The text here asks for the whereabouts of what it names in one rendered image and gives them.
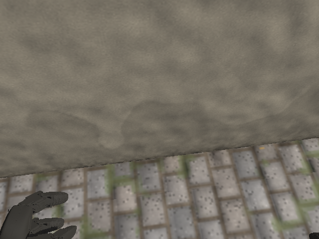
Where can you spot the left robot hand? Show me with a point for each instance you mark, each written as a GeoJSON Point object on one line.
{"type": "Point", "coordinates": [19, 224]}

